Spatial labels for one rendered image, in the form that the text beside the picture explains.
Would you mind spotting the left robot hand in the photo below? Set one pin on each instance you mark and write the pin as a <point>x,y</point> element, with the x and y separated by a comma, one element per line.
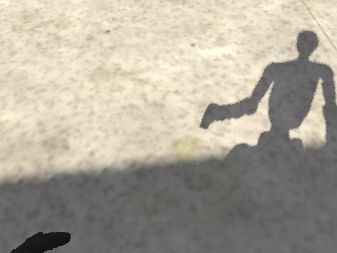
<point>39,243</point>

